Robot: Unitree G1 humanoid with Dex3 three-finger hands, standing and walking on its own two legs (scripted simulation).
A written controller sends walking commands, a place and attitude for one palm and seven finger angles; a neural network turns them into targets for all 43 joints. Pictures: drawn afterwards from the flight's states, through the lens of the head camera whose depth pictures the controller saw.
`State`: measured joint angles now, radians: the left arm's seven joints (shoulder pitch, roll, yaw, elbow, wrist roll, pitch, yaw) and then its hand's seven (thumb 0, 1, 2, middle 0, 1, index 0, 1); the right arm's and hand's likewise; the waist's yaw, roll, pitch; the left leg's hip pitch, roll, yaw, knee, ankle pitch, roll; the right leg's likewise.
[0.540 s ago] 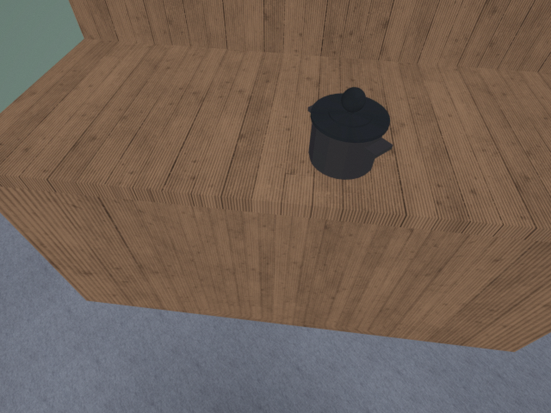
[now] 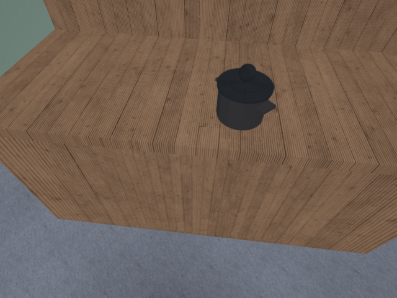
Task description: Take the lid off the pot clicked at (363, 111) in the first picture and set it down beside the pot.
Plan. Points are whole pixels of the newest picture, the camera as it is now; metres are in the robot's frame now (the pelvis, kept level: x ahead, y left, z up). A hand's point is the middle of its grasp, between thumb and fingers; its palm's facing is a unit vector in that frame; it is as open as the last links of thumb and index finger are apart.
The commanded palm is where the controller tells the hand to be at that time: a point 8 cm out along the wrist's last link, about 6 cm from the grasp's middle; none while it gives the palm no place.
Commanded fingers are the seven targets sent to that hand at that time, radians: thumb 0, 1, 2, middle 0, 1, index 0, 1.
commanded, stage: look at it before walking up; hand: left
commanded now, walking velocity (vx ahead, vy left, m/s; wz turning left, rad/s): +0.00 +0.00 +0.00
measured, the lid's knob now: (247, 72) +0.65 -0.09 +0.11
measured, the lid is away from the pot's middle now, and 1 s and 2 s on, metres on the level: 0.00 0.00 0.00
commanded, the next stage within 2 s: take the last steps up to it in 0.12 s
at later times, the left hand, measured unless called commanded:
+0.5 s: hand out of the picture +0.02 +0.16 -0.17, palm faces +0.00 -0.98 -0.20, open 7.3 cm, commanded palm none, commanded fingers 0.00 0.90 0.90 -0.20 -0.30 -0.20 -0.30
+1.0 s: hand out of the picture +0.14 +0.08 -0.20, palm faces -0.06 -0.99 -0.12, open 7.3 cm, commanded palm none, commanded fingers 0.00 0.90 0.90 -0.20 -0.30 -0.20 -0.30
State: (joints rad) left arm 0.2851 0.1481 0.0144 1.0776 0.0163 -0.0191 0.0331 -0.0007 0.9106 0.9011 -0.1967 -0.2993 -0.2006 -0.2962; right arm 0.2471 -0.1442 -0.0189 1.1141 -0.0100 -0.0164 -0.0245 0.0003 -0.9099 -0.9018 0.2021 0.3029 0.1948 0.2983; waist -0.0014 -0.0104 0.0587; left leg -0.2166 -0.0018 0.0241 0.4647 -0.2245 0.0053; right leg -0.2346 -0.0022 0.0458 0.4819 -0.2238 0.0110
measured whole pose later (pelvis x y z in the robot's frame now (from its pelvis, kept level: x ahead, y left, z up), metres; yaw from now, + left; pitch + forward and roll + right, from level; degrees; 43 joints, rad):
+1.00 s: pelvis +0.13 -0.08 -0.02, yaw -8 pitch -1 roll +0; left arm 0.33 0.16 0.06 1.03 0.02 0.00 0.02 0.00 0.91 0.90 -0.20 -0.30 -0.20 -0.30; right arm 0.13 -0.11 -0.02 0.97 -0.03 -0.05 -0.04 0.00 -0.91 -0.90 0.20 0.30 0.20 0.30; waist 0.02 -0.08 0.08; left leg -0.35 0.03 0.11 0.63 -0.26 0.04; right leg -0.28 0.09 0.01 0.93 -0.54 -0.04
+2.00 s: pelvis +0.09 -0.09 +0.00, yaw -6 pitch -2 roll +0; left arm 0.31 0.16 0.01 1.08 0.01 0.01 0.03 0.00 0.91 0.90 -0.20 -0.30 -0.20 -0.30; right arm 0.27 -0.16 -0.01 1.08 -0.02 0.01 -0.02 0.00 -0.92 -0.90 0.20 0.30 0.20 0.30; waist -0.01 -0.01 0.02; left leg -0.24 -0.03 0.02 0.45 -0.18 0.03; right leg -0.18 0.00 0.01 0.47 -0.26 0.00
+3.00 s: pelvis +0.11 -0.08 +0.00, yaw -6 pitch -2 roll -1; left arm 0.33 0.17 -0.01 1.05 0.01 -0.01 0.04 0.00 0.91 0.90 -0.20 -0.30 -0.20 -0.30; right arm 0.24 -0.16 0.00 1.06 -0.01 -0.02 -0.02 0.00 -0.92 -0.90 0.20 0.30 0.20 0.30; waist 0.01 -0.03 0.03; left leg -0.24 -0.04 0.01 0.50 -0.24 0.05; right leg -0.16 -0.01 0.00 0.48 -0.30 0.01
